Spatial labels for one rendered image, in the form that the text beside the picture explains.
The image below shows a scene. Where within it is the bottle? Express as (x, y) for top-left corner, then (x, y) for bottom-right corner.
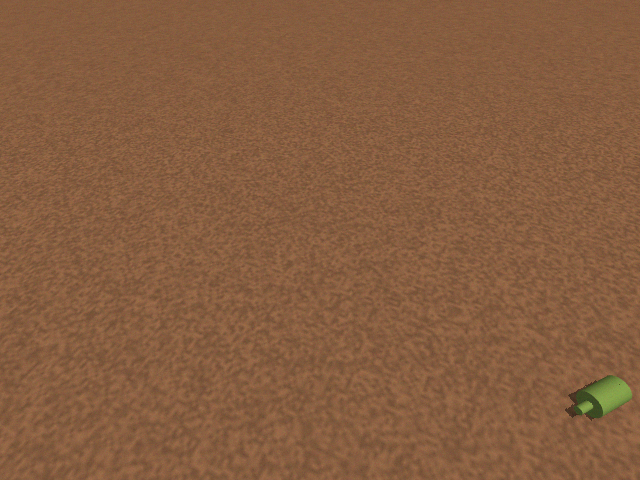
(574, 375), (632, 418)

